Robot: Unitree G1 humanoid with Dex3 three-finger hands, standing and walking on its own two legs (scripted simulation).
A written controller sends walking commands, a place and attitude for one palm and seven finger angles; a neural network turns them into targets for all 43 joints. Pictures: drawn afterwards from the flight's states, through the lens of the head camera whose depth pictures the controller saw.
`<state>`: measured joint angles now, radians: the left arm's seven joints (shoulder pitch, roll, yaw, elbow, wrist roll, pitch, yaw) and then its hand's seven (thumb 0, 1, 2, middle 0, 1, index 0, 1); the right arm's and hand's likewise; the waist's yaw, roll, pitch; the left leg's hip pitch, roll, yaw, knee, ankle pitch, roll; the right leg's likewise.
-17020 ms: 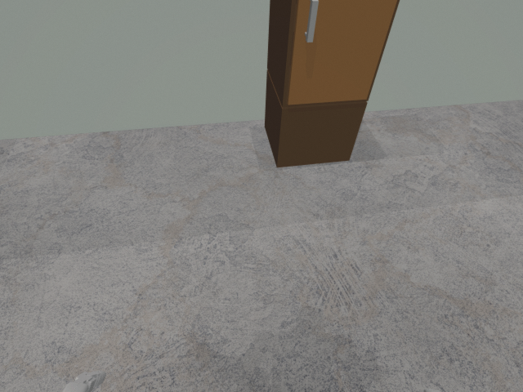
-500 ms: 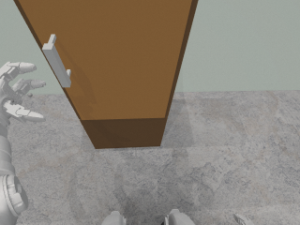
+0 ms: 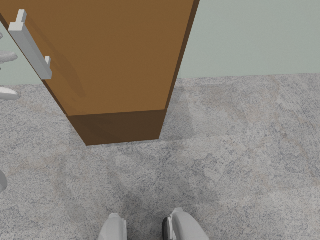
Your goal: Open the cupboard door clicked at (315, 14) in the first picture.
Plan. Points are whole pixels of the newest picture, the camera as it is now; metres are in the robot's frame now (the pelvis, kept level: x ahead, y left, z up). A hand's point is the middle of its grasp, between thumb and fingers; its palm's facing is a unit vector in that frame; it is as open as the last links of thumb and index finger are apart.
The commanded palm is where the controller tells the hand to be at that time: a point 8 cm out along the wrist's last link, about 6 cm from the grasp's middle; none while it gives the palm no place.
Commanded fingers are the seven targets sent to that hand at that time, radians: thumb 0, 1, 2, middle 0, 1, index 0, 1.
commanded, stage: move the hooked fingers beside the handle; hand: left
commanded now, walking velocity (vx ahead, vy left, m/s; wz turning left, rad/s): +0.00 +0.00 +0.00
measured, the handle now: (35, 47) +0.54 +0.26 +0.10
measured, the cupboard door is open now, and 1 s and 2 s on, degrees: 0 0 0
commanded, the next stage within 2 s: slide the fingers in behind the handle in 0.82 s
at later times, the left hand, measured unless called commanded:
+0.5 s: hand out of the picture +0.47 +0.33 +0.10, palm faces +0.07 -1.00 +0.00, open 14.0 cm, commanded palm +0.45 +0.36 +0.10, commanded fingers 0.00 -0.50 0.30 -0.30 -1.20 -0.30 -1.20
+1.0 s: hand out of the picture +0.47 +0.32 +0.09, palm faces +0.04 -1.00 -0.01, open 14.0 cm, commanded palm +0.45 +0.36 +0.09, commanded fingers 0.00 -0.50 0.30 -0.30 -1.20 -0.30 -1.20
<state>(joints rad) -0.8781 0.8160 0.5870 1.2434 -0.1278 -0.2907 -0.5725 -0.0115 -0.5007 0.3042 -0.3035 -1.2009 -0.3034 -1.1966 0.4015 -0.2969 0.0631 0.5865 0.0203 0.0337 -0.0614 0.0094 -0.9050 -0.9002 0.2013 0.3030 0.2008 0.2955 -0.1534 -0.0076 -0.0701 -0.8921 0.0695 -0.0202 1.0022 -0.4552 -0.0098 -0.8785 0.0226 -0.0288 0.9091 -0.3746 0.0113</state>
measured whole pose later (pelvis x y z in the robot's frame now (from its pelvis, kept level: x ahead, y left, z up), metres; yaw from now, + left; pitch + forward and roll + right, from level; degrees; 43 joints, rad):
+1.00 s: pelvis +0.01 +0.00 +0.00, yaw +0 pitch +21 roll -4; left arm -0.87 0.83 0.57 1.23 -0.13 -0.28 -0.59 -0.01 -0.50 0.30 -0.30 -1.20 -0.30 -1.20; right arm 0.38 -0.29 0.07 0.57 0.02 0.07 -0.05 0.01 -0.91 -0.90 0.20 0.30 0.20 0.30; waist -0.15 0.00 -0.07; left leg -0.92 0.07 -0.04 1.02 -0.47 -0.01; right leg -0.89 0.03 -0.04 0.92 -0.39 0.01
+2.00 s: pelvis +0.01 +0.00 +0.01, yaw +1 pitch +18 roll -3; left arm -0.77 0.57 0.43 1.07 -0.16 -0.32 -0.37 -0.01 -0.50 0.30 -0.24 -1.19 -0.27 -1.19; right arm 0.37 -0.27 0.04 0.61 0.01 0.04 -0.03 0.01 -0.91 -0.90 0.20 0.30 0.20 0.30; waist -0.11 0.01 -0.09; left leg -0.82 0.06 -0.04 0.97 -0.46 -0.02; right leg -0.81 0.01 -0.04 0.89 -0.40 0.01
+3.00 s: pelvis +0.01 +0.00 +0.01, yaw +1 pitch +17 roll -2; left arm -0.75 0.52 0.42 1.06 -0.15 -0.34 -0.32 -0.01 0.10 0.56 -0.32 -1.26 -0.33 -1.26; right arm 0.38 -0.26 0.04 0.61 0.01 0.03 -0.03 0.01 -0.91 -0.90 0.20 0.30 0.20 0.30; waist -0.12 0.01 -0.10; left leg -0.81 0.06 -0.02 0.96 -0.46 -0.01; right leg -0.81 0.01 -0.02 0.90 -0.39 0.01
